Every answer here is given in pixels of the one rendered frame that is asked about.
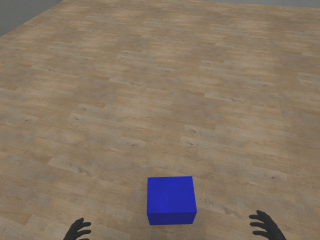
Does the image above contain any left robot hand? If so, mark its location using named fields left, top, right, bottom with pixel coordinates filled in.
left=63, top=217, right=92, bottom=240

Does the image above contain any right robot hand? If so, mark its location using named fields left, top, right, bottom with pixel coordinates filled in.
left=249, top=210, right=286, bottom=240

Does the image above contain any carton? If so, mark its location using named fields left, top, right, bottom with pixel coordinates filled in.
left=147, top=176, right=197, bottom=225

